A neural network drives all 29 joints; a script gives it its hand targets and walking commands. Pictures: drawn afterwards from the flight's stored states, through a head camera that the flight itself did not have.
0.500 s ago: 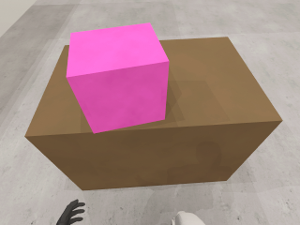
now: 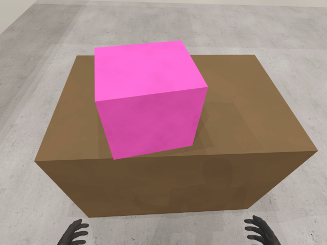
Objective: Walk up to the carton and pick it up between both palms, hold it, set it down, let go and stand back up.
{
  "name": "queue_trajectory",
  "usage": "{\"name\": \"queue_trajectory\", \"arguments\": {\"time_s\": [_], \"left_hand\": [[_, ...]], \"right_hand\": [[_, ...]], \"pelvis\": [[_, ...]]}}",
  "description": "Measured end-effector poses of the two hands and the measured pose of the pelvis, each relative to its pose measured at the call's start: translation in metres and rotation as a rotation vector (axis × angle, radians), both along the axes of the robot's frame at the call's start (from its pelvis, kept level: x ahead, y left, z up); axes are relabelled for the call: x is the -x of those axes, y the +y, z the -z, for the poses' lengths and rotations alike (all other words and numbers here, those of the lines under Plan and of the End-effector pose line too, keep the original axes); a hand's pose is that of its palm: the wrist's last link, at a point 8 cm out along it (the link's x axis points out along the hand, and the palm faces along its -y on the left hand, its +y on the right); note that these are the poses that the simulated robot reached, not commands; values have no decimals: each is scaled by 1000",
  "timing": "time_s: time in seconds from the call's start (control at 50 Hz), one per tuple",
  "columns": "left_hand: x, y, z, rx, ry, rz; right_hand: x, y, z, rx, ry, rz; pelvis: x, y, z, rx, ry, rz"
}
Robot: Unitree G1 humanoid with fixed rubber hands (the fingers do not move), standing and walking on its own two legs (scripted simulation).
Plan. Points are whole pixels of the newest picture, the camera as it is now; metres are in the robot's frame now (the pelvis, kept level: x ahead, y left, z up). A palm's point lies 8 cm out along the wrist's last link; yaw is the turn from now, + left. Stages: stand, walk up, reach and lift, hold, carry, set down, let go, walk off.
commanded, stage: walk up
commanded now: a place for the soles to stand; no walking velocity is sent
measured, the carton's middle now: (147, 100) +0.51 +0.06 +0.04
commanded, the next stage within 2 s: none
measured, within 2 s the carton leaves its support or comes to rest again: neither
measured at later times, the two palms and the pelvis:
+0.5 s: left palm out of the picture +0.13 +0.22 -0.10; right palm out of the picture +0.08 -0.28 -0.10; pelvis +0.00 -0.02 +0.00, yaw -1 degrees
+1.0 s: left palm out of the picture +0.14 +0.31 -0.12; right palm out of the picture +0.07 -0.22 -0.10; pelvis +0.07 +0.05 +0.00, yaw +2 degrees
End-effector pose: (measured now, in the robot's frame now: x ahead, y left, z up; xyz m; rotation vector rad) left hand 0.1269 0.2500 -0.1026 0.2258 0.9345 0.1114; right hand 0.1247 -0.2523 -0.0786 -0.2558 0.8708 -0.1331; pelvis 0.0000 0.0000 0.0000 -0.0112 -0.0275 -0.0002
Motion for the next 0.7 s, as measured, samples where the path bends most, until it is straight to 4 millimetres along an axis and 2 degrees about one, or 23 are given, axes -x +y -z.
{"name": "queue_trajectory", "arguments": {"time_s": [0.14,0.34,0.56,0.62,0.7], "left_hand": [[-10,-8,-2,-3,4,20],[-10,-18,-3,-10,26,31],[-4,-29,-5,-16,18,20],[11,-18,-3,-41,18,-20],[53,16,1,-93,102,-104]], "right_hand": [[16,-7,10,-14,52,37],[41,-20,20,-26,122,79],[44,-36,20,-11,118,67],[43,-40,25,7,146,39],[34,-31,25,25,181,-8]], "pelvis": [[-6,-2,0,-5,-2,9],[-6,-10,-1,-12,2,22],[-5,-21,-1,-10,2,16],[-8,-18,4,5,17,-6],[-11,-4,4,30,18,-36]]}}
